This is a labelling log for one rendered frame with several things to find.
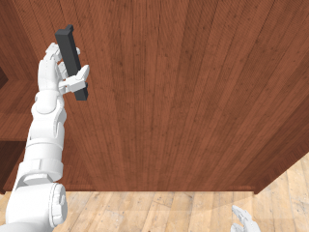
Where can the handle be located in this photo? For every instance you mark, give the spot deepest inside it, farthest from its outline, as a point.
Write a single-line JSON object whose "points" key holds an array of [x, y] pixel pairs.
{"points": [[65, 41]]}

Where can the robot left hand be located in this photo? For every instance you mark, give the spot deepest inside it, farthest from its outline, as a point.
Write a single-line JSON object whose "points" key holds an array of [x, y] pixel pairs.
{"points": [[50, 74]]}

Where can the robot right hand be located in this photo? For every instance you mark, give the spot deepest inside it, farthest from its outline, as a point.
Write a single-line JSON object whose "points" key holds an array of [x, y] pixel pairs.
{"points": [[244, 217]]}

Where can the wardrobe door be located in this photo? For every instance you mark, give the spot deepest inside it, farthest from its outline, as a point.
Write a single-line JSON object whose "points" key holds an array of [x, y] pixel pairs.
{"points": [[291, 134], [182, 94]]}

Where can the left robot upper arm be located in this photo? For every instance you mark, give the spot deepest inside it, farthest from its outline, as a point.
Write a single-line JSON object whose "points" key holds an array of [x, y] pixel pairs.
{"points": [[37, 208]]}

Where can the left robot forearm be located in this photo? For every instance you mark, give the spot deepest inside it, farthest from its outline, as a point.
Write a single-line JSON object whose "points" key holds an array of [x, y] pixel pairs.
{"points": [[42, 163]]}

